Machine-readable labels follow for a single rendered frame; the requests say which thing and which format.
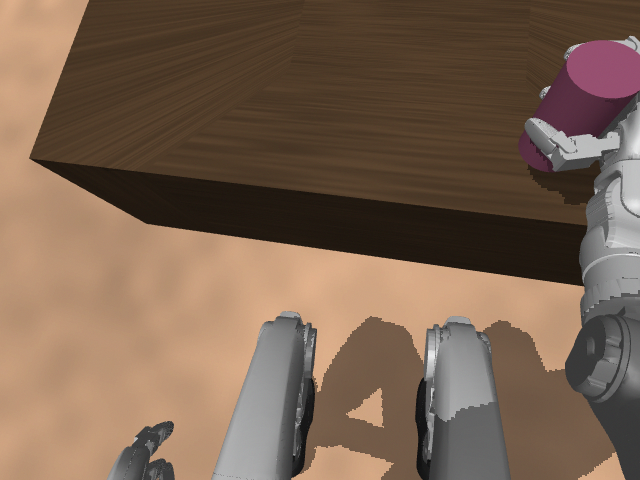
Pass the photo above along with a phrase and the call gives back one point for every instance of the right robot hand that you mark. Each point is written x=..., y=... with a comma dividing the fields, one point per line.
x=619, y=141

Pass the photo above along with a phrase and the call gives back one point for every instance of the can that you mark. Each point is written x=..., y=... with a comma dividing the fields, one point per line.
x=597, y=81

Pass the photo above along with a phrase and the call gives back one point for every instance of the right robot foot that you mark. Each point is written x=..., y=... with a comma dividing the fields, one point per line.
x=423, y=464

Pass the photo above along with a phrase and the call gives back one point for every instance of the right robot arm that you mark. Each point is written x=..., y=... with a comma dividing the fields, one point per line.
x=604, y=363

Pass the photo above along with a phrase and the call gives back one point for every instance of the left robot hand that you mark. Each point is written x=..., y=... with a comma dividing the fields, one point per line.
x=133, y=462

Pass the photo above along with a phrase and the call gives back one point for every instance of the left robot foot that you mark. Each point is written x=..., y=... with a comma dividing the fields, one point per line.
x=299, y=459

